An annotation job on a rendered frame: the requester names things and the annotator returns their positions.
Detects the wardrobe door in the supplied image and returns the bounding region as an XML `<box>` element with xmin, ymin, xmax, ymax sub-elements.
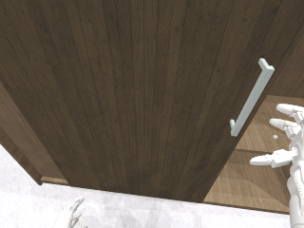
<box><xmin>0</xmin><ymin>0</ymin><xmax>304</xmax><ymax>204</ymax></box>
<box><xmin>0</xmin><ymin>81</ymin><xmax>65</xmax><ymax>180</ymax></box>

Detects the robot right hand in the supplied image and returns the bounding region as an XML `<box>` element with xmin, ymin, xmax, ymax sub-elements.
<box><xmin>250</xmin><ymin>104</ymin><xmax>304</xmax><ymax>168</ymax></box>

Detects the handle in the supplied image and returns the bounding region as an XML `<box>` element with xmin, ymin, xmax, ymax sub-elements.
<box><xmin>230</xmin><ymin>58</ymin><xmax>275</xmax><ymax>137</ymax></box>

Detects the right robot forearm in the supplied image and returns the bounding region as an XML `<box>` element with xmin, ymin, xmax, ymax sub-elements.
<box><xmin>287</xmin><ymin>161</ymin><xmax>304</xmax><ymax>228</ymax></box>

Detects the robot left hand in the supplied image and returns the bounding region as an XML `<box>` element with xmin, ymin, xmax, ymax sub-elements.
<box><xmin>52</xmin><ymin>196</ymin><xmax>88</xmax><ymax>228</ymax></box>

